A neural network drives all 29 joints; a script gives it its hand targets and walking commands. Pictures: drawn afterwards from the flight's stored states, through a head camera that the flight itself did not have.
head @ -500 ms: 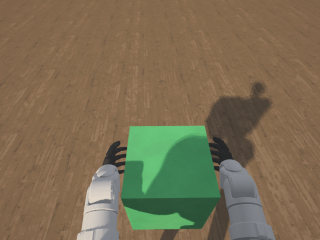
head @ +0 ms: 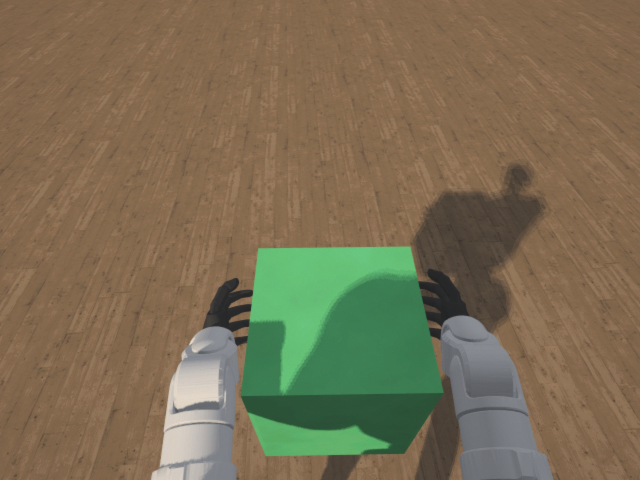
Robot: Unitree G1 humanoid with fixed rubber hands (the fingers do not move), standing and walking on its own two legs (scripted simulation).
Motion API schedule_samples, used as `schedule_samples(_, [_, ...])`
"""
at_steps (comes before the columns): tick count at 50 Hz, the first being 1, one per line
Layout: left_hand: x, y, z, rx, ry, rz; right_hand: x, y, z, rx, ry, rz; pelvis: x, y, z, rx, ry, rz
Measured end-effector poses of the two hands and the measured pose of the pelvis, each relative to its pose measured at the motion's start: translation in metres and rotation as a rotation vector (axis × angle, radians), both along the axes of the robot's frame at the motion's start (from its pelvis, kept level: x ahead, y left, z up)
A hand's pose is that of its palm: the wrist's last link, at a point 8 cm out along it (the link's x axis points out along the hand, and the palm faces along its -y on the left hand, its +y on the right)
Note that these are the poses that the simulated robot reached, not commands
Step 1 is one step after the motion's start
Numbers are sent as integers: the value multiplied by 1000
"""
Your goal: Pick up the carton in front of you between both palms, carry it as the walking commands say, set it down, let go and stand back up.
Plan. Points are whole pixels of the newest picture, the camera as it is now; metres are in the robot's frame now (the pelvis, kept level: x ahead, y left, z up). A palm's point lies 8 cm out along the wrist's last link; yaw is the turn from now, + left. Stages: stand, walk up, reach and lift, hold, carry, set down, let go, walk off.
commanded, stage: hold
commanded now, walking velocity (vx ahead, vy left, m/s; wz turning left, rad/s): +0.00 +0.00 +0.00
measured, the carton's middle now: (334, 356) +0.29 +0.00 -0.04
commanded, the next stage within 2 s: set down in 0.56 s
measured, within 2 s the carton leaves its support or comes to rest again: neither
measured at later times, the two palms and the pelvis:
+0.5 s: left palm (230, 341) +0.27 +0.13 +0.04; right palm (477, 357) +0.24 -0.16 +0.05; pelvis -0.02 +0.02 +0.01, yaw -8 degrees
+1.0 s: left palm (242, 330) +0.33 +0.13 -0.02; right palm (453, 347) +0.28 -0.16 -0.01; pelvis -0.03 +0.05 -0.02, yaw -11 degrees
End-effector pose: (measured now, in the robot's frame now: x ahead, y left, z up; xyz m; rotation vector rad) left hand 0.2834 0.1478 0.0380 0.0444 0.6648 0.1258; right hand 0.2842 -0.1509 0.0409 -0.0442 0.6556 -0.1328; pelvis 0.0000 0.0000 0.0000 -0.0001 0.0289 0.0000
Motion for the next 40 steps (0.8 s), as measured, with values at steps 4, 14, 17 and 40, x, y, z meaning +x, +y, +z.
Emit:
schedule_samples(4, [-4,-1,0,-1,2,1,-4,-1,1,-11,3,8,-2,-2,5,12,-58,-33])
schedule_samples(14, [-2,-37,1,6,2,-153,-44,-34,2,-16,5,-135,-12,5,11,-5,-137,-119])
schedule_samples(17, [-2,-36,2,4,-1,-165,-48,-33,4,-15,1,-149,-16,9,11,-4,-150,-131])
schedule_samples(40, [18,-9,-2,-82,11,-135,-36,-3,1,0,5,-192,-30,52,2,-15,-170,-187])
